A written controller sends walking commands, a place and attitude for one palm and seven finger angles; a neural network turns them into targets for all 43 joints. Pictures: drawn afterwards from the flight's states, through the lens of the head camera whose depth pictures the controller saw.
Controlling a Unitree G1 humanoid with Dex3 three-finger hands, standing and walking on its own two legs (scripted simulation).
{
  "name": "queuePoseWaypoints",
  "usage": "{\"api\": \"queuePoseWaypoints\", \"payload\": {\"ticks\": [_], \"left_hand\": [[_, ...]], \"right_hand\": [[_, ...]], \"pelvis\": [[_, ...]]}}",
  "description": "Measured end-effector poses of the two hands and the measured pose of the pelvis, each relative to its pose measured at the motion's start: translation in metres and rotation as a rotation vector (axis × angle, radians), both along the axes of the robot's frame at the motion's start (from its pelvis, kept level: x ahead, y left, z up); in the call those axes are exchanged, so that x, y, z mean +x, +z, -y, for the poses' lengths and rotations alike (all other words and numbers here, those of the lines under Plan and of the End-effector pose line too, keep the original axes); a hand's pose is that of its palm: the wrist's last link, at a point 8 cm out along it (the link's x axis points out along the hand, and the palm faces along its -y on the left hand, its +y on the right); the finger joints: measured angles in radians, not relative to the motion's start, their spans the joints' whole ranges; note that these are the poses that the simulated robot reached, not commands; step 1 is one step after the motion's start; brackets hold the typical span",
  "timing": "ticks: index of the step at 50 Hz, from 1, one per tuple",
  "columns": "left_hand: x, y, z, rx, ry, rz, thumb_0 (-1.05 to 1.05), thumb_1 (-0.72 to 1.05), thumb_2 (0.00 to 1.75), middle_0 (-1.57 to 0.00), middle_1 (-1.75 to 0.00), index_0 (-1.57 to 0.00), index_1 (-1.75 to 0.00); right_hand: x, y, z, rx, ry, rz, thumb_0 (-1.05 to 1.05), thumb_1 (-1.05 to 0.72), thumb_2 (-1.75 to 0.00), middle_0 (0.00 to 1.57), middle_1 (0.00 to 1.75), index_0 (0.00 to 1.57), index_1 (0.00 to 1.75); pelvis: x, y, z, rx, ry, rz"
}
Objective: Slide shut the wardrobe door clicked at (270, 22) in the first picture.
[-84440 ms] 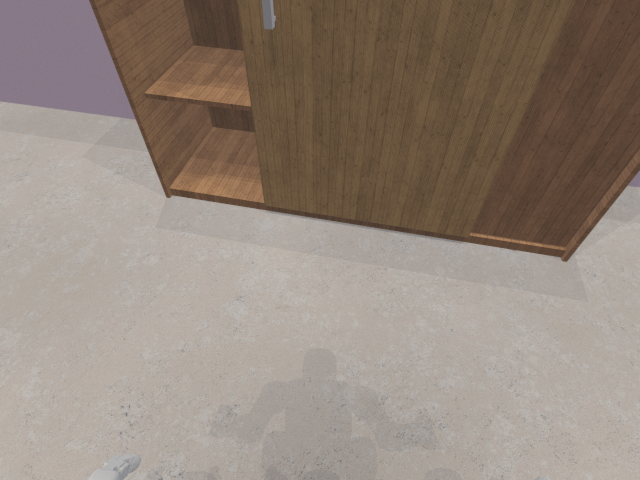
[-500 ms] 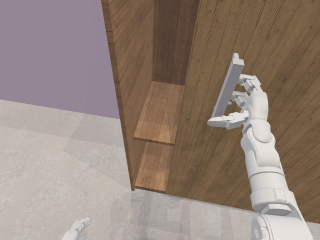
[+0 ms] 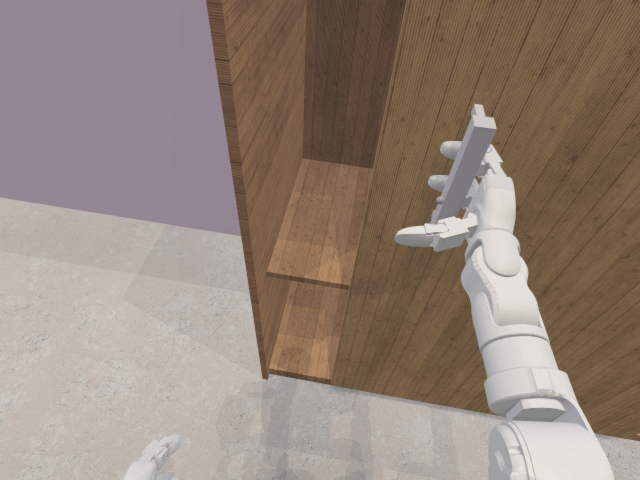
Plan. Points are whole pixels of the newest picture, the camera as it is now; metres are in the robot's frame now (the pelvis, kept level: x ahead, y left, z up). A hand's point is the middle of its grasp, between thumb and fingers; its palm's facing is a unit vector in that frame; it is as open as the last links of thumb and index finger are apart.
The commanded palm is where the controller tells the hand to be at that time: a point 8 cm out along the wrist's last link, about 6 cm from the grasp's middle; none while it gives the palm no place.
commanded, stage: slide the fingers in behind the handle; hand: right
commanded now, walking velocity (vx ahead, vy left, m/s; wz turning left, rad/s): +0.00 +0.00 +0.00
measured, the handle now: (454, 179) +0.48 -0.13 +0.15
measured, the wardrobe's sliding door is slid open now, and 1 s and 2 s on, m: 0.20 0.20 0.20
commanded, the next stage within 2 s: grip the handle and tug to test in 0.46 s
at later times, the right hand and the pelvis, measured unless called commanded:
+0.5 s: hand (450, 204) +0.42 -0.11 +0.16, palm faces +0.07 +1.00 +0.01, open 14.1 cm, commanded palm +0.39 -0.16 +0.15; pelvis +0.00 -0.01 +0.00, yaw +0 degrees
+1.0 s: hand (446, 202) +0.42 -0.11 +0.15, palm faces +0.07 +1.00 +0.01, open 9.7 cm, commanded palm +0.39 -0.15 +0.15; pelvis +0.00 -0.01 +0.00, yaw +0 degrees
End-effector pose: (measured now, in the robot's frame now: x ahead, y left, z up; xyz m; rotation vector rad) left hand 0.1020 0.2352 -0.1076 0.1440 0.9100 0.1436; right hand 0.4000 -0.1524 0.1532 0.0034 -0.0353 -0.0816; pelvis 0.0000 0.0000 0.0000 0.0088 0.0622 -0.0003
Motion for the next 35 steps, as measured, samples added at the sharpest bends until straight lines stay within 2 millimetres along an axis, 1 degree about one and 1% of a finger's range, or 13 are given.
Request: {"api": "queuePoseWaypoints", "payload": {"ticks": [11,20,30,35], "left_hand": [[0.001,0.001,-0.002,0.000,0.009,0.007,0.01,0.90,0.90,-0.20,-0.30,-0.20,-0.30],[0.009,0.005,0.003,0.001,0.004,0.030,0.01,0.90,0.90,-0.20,-0.30,-0.20,-0.30],[0.014,0.007,0.010,-0.002,-0.006,0.046,0.01,0.90,0.90,-0.20,-0.30,-0.20,-0.30],[0.012,0.007,0.013,-0.006,-0.005,0.045,0.01,0.90,0.90,-0.20,-0.30,-0.20,-0.30]], "right_hand": [[-0.002,0.000,0.001,0.004,0.009,0.014,-0.02,0.50,-0.30,0.30,1.20,0.29,1.20],[-0.007,0.001,0.011,0.004,0.004,0.013,-0.02,0.50,-0.30,0.30,1.20,0.29,1.20],[-0.009,0.001,0.010,0.014,0.011,0.008,-0.02,0.50,-0.30,0.30,1.20,0.26,1.18],[-0.009,0.001,0.010,0.009,0.006,0.010,-0.02,0.44,-0.32,0.31,1.21,0.26,1.19]], "pelvis": [[0.004,0.001,0.000,-0.002,0.006,0.000],[0.004,0.001,0.003,0.000,0.007,0.010],[0.002,0.001,0.008,0.001,0.005,0.009],[0.002,0.001,0.010,0.001,0.006,0.011]]}}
